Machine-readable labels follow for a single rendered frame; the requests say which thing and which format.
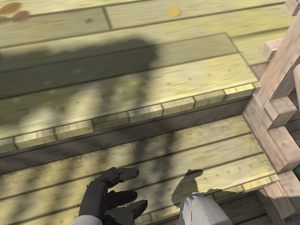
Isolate left robot forearm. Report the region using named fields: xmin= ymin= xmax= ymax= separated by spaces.
xmin=71 ymin=215 xmax=102 ymax=225

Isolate robot left hand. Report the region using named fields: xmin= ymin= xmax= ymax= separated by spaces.
xmin=78 ymin=167 xmax=148 ymax=225

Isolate right robot thigh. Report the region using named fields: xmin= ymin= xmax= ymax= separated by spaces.
xmin=180 ymin=196 xmax=233 ymax=225

